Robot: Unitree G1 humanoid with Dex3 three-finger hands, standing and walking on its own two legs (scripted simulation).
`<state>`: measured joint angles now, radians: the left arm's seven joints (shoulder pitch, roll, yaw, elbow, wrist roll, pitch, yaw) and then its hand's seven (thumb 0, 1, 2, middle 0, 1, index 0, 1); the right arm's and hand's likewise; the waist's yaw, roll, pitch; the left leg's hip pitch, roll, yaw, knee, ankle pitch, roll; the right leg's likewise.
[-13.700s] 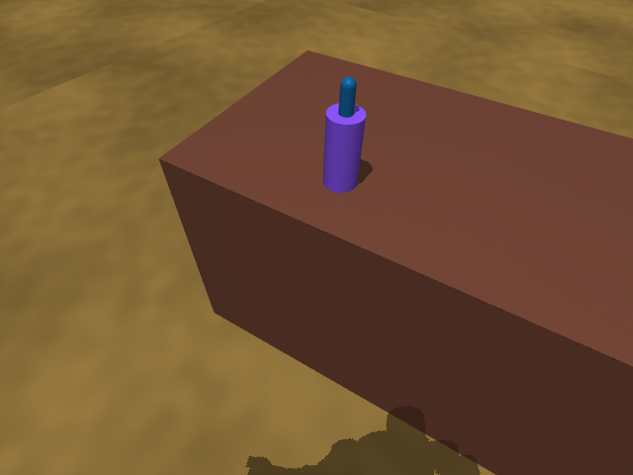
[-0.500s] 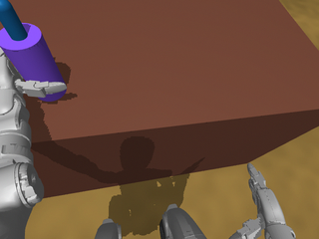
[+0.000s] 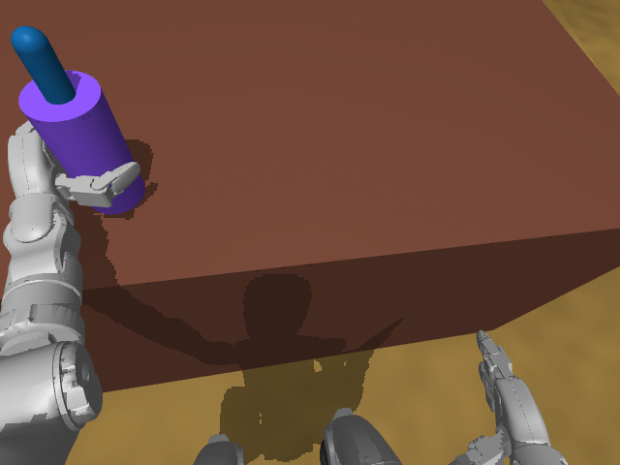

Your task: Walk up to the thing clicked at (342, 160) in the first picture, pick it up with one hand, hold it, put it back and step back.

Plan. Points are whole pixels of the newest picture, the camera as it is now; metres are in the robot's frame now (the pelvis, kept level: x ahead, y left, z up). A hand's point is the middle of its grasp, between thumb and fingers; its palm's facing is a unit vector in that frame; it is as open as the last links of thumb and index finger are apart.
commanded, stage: settle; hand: left
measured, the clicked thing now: (81, 130) +0.50 +0.21 +0.12
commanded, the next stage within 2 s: lift in 0.80 s
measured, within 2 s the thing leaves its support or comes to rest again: leaves its support in 0.52 s
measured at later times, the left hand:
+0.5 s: hand (96, 173) +0.47 +0.20 +0.08, palm faces +0.17 -0.98 -0.05, open 10.2 cm
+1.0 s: hand (75, 158) +0.45 +0.20 +0.12, palm faces +0.20 -0.98 -0.03, open 10.3 cm
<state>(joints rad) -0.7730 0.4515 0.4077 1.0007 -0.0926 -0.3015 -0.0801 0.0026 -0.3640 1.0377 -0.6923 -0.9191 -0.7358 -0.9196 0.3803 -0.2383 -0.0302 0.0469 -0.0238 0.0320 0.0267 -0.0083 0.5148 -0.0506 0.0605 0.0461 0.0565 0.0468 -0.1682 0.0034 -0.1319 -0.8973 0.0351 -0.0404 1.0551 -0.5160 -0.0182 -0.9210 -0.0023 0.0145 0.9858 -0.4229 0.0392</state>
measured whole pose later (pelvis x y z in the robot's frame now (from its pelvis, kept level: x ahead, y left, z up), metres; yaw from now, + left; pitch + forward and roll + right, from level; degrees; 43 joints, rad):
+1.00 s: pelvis -0.01 +0.00 +0.03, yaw +1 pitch +13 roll -1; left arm -0.67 0.38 0.31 0.80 -0.12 -0.07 -0.01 0.00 -0.42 1.10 -0.69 -0.97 -0.72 -0.99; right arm 0.32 -0.23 -0.05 0.24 0.01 -0.02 -0.06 -0.01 0.54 -0.05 0.06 0.05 0.06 0.05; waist -0.11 0.01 -0.10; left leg -0.67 0.02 -0.03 0.89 -0.44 -0.01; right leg -0.70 -0.02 0.02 0.84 -0.36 0.04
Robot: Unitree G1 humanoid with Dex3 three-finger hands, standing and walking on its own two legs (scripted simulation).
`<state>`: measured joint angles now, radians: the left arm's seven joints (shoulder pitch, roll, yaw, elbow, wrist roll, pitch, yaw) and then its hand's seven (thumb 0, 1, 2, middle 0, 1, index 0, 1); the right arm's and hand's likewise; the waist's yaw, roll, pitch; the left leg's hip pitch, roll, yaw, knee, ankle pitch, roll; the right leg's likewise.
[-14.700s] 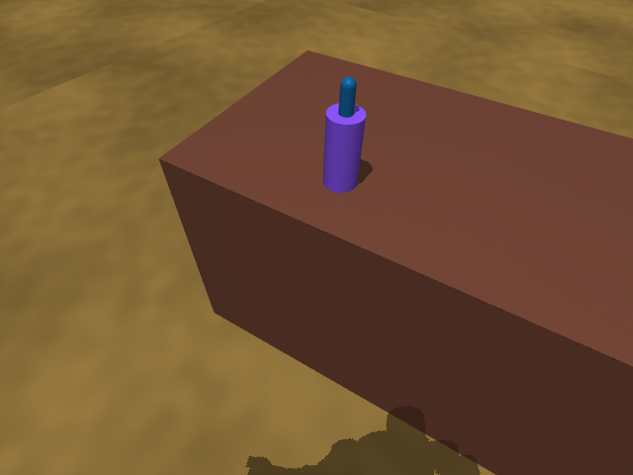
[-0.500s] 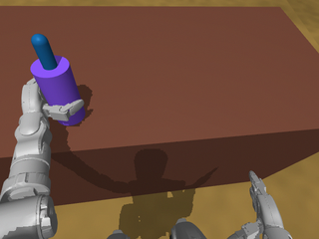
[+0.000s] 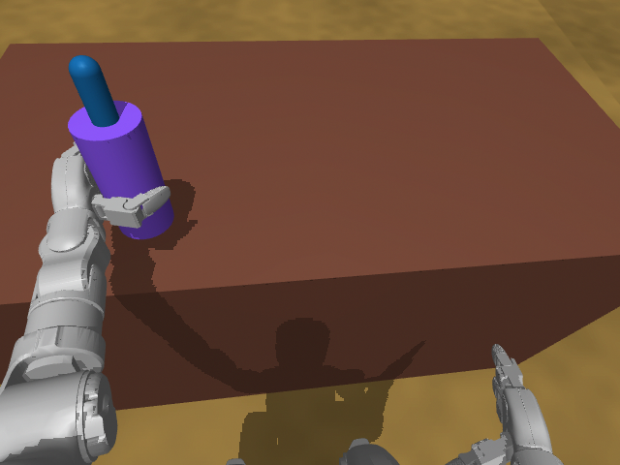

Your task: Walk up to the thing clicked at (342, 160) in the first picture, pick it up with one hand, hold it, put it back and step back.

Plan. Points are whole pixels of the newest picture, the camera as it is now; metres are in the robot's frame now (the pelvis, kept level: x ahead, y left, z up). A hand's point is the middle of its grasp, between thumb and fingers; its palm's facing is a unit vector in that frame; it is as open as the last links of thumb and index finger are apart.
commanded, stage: lift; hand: left
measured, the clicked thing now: (120, 154) +0.47 +0.20 +0.14
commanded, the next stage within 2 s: hold in 1.30 s
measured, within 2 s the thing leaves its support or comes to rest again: neither
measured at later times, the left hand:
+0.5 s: hand (110, 173) +0.41 +0.19 +0.17, palm faces +0.21 -0.98 -0.06, open 10.3 cm
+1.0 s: hand (102, 195) +0.35 +0.17 +0.20, palm faces +0.19 -0.98 -0.06, open 10.4 cm
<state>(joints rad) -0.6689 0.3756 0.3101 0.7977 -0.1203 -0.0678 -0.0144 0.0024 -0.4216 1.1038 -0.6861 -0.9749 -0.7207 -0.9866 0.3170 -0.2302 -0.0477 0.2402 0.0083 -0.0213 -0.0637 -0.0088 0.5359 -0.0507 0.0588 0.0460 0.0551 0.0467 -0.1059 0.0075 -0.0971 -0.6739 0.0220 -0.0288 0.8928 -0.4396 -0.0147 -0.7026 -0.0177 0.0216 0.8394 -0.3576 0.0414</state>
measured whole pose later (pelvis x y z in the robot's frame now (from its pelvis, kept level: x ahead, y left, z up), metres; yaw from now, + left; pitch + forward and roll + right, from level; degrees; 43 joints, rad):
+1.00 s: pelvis +0.00 -0.01 +0.02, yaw +1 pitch +1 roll +0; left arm -0.31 0.26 0.22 0.01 -0.19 0.43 0.03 0.00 -0.45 1.14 -0.67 -1.02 -0.71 -1.03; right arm 0.26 -0.22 -0.08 0.55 0.03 -0.24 -0.13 -0.01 0.53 -0.05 0.06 0.05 0.05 0.05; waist -0.01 0.05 -0.06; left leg -0.35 0.01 -0.04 0.70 -0.36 -0.03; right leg -0.40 -0.03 0.00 0.69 -0.32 0.03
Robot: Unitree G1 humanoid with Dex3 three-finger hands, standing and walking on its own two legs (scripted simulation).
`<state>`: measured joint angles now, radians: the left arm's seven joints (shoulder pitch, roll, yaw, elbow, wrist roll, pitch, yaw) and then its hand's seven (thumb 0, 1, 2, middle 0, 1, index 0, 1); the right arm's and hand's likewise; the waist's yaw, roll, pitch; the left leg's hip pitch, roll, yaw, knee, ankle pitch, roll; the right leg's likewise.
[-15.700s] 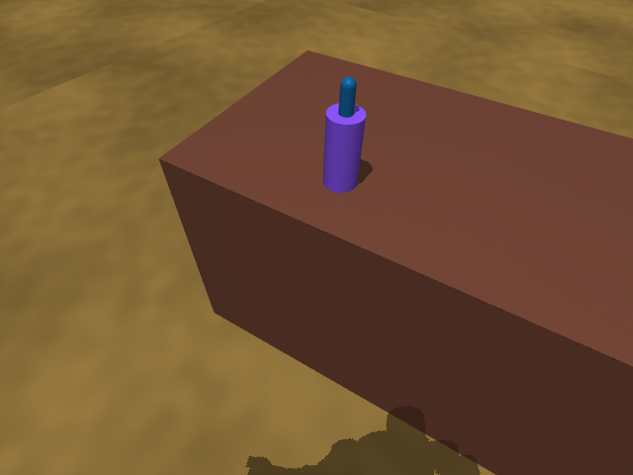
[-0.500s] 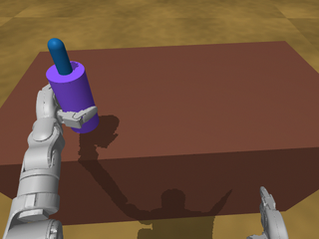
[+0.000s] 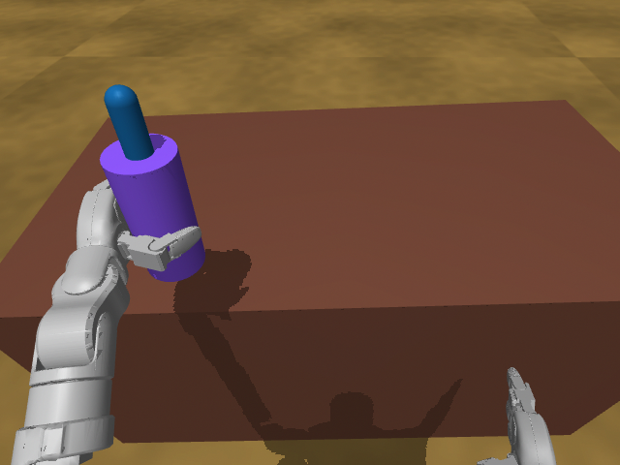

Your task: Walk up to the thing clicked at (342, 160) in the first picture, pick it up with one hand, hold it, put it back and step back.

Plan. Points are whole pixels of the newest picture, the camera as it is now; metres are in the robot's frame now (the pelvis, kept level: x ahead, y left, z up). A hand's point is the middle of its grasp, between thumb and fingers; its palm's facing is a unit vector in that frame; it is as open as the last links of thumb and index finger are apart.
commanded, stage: lift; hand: left
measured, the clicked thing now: (152, 190) +0.36 +0.17 +0.22
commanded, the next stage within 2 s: hold in 0.30 s
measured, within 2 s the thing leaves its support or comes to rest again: neither
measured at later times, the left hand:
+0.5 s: hand (140, 216) +0.33 +0.18 +0.21, palm faces +0.15 -0.99 -0.04, open 10.4 cm
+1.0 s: hand (129, 205) +0.32 +0.18 +0.23, palm faces +0.14 -0.99 -0.05, open 10.4 cm
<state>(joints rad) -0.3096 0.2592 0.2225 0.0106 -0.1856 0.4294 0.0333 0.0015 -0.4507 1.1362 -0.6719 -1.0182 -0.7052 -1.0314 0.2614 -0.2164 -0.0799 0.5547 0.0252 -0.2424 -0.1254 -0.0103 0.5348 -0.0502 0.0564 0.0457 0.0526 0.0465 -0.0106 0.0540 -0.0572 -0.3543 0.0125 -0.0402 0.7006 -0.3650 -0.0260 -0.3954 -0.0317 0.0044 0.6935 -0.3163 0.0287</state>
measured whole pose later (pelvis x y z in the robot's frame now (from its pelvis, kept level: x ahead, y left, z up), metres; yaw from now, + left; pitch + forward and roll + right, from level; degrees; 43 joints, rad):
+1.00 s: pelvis -0.01 +0.01 +0.01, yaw +1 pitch -2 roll +0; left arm -0.32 0.26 0.26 -0.20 -0.23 0.65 -0.01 0.00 -0.46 1.14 -0.67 -1.02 -0.70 -1.04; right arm 0.22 -0.19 -0.08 0.72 0.02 -0.43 -0.16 -0.01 0.50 -0.06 0.06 0.05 0.05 0.05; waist 0.02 0.08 -0.05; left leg -0.28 0.00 -0.04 0.64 -0.33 -0.02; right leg -0.32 -0.05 0.00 0.62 -0.28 0.04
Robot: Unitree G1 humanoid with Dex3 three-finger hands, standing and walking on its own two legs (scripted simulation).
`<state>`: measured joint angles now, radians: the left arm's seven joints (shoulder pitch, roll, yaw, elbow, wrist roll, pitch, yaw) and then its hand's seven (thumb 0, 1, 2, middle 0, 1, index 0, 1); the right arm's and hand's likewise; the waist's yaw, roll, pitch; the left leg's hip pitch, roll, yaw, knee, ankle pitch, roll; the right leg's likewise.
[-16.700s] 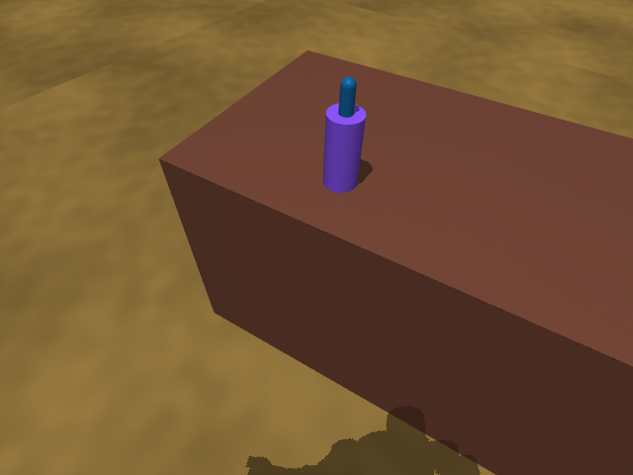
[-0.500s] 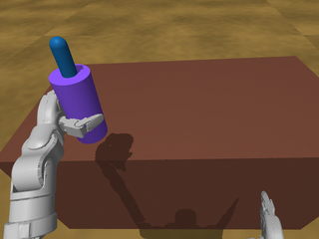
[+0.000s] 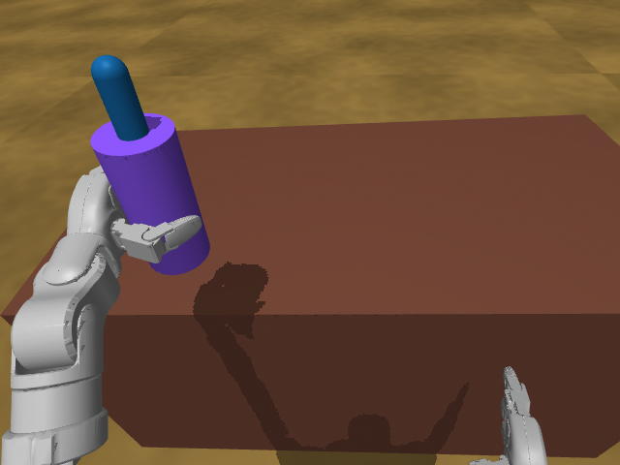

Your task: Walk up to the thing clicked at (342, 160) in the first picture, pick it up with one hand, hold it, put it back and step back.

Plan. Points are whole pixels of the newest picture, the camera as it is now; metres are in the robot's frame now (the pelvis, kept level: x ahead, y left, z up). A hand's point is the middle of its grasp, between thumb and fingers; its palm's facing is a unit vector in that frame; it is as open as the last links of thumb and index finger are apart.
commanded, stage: hold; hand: left
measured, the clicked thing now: (149, 175) +0.33 +0.17 +0.27
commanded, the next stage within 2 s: crouch in 2.00 s
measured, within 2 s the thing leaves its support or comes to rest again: neither
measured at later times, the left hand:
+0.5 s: hand (156, 223) +0.32 +0.18 +0.21, palm faces +0.15 -0.99 -0.06, open 10.4 cm
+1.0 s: hand (166, 192) +0.34 +0.16 +0.24, palm faces +0.10 -0.99 -0.04, open 10.4 cm
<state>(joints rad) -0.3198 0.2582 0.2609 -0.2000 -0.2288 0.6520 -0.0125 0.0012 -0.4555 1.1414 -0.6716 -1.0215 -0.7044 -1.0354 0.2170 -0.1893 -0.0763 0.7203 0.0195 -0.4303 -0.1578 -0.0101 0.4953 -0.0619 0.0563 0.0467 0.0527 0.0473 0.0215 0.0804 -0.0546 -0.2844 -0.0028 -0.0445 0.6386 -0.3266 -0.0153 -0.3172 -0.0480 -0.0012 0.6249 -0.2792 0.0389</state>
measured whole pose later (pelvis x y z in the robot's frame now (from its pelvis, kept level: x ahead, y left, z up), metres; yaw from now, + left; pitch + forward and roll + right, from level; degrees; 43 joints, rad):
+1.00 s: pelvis +0.00 +0.00 +0.00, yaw +0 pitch -2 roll +0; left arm -0.40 0.27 0.26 -0.18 -0.24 0.72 -0.02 0.00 -0.46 1.14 -0.67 -1.03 -0.70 -1.04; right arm 0.20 -0.20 -0.09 0.75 0.02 -0.44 -0.16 -0.01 0.50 -0.06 0.06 0.05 0.05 0.05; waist 0.02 0.08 -0.06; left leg -0.28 0.00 -0.04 0.63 -0.32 -0.01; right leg -0.31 -0.05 0.01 0.61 -0.27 0.04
